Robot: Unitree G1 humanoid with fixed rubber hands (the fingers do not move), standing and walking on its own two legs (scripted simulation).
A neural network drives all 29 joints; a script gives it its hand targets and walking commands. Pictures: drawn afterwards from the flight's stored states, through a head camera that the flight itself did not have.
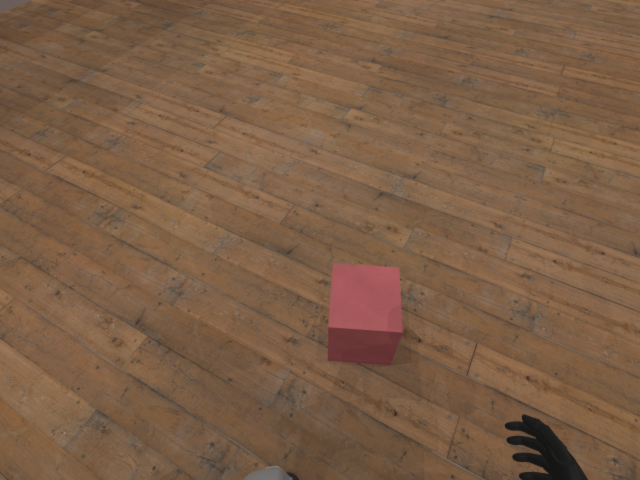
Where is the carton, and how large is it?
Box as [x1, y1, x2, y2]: [328, 263, 402, 365]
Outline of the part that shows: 333,263 328,325 328,360 389,365 402,332 398,267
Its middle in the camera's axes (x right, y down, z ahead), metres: +0.14 +0.25 +1.21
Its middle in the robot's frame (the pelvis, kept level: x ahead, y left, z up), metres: +0.64 -0.08 -0.64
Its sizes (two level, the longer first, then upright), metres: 0.210 0.200 0.250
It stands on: the floor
